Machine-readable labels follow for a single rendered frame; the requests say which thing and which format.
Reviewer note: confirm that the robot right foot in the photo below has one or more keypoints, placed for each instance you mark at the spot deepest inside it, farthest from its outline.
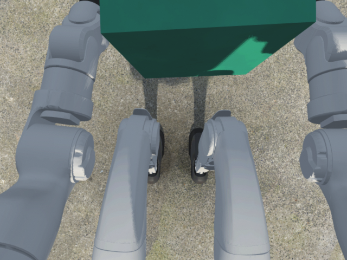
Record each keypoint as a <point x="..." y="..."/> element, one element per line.
<point x="194" y="139"/>

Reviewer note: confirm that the right robot forearm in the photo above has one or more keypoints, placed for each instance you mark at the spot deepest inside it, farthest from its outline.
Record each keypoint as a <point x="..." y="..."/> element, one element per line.
<point x="324" y="47"/>

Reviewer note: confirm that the carton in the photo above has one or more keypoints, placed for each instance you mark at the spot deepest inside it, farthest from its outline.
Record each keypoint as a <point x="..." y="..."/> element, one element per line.
<point x="184" y="38"/>

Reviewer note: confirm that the left robot thigh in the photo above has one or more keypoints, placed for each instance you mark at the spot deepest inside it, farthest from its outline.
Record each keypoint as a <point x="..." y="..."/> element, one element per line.
<point x="121" y="230"/>

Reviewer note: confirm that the left robot forearm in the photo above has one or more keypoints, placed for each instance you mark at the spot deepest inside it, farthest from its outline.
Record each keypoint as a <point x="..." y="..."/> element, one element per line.
<point x="69" y="70"/>

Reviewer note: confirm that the left robot upper arm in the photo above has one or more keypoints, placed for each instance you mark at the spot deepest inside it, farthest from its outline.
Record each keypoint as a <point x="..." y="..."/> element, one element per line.
<point x="51" y="160"/>

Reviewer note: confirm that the right robot upper arm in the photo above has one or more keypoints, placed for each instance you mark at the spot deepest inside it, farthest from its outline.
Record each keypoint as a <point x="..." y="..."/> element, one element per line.
<point x="323" y="160"/>

